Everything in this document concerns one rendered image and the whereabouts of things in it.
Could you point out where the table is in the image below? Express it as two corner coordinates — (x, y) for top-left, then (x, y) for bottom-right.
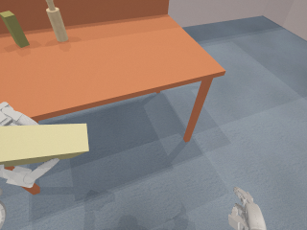
(0, 0), (225, 195)

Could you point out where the right robot hand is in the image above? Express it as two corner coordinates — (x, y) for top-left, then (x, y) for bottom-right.
(228, 187), (267, 230)

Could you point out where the left robot hand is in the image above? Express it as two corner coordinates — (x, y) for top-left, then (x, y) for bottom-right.
(0, 102), (59, 188)

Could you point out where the sponge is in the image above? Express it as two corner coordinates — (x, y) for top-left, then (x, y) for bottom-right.
(0, 124), (89, 168)

